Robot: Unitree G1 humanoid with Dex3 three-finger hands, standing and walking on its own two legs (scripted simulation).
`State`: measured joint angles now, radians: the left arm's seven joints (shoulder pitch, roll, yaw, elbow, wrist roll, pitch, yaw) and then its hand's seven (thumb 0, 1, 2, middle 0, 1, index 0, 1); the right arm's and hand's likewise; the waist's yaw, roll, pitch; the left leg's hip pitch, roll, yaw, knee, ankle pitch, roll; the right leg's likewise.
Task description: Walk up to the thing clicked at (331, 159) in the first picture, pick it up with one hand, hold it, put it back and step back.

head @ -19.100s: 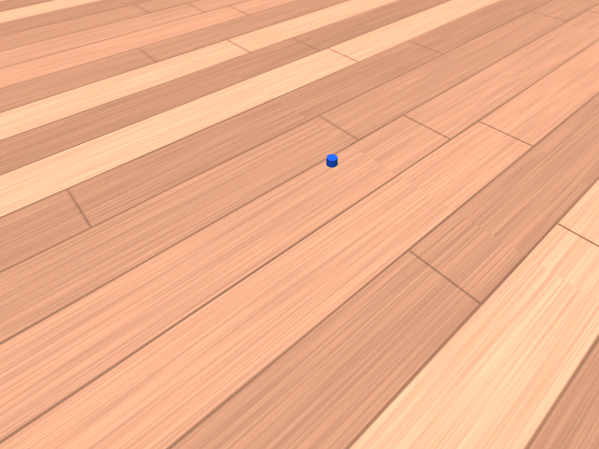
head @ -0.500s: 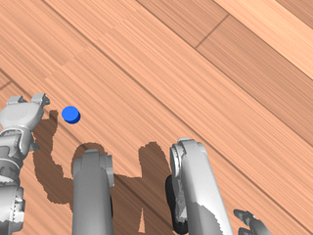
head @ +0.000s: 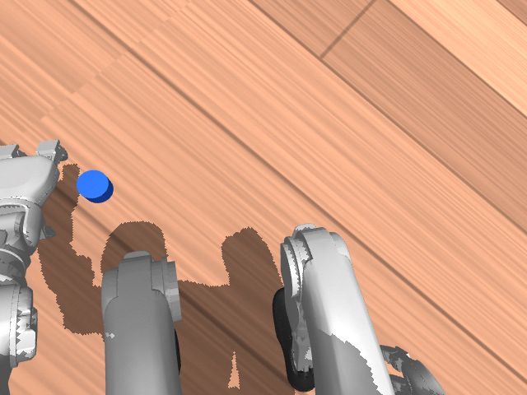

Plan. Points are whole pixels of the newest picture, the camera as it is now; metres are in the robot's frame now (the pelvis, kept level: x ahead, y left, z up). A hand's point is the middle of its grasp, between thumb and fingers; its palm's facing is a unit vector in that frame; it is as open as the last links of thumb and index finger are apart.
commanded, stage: rise first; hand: left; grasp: from above
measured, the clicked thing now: (95, 186) +0.48 +0.25 -0.31
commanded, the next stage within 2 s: approach in 0.40 s
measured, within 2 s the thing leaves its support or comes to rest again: neither
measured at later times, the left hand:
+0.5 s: hand (48, 198) +0.43 +0.29 -0.19, palm faces -0.45 -0.07 -0.89, open 13.5 cm
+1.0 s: hand (81, 149) +0.51 +0.24 -0.18, palm faces -0.39 -0.04 -0.92, open 13.9 cm
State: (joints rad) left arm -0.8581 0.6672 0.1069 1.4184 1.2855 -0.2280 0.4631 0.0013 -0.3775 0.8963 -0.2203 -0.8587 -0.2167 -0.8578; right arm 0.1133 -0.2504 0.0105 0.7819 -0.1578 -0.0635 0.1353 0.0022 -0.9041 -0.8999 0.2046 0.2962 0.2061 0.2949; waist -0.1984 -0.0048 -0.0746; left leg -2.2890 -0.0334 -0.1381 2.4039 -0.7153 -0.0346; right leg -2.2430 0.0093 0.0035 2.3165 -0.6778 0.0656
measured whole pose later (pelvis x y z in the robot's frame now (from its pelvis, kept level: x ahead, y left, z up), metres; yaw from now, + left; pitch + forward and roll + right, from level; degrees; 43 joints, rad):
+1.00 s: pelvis +0.00 +0.00 -0.01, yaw -3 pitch +35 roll -9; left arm -1.09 0.74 0.09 1.58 1.28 -0.09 0.49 0.00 -0.49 0.97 -0.10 -1.05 -0.11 -1.03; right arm 0.16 -0.29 0.11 0.74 -0.18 -0.07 0.18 0.00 -0.91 -0.90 0.20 0.30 0.20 0.30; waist -0.34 0.02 -0.02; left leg -2.35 -0.02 -0.17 2.46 -0.73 -0.03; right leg -2.29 0.03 -0.03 2.34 -0.66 0.07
